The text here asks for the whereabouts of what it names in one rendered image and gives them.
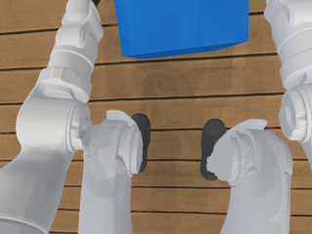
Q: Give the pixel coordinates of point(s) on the carton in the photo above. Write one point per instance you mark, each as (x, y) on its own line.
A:
(150, 29)

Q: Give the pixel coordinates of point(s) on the robot left foot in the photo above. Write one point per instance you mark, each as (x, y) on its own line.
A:
(144, 126)

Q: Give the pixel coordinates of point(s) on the robot left forearm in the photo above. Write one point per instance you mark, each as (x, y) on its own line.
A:
(73, 56)

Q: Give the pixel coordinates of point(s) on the robot right forearm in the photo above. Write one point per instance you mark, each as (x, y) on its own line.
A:
(291, 27)

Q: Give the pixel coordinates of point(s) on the left robot upper arm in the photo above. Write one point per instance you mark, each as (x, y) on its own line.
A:
(50, 131)

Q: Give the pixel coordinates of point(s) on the robot right thigh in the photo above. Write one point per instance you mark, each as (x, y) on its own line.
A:
(261, 202)

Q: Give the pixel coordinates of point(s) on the right robot upper arm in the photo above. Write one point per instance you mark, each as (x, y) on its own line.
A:
(295, 117)

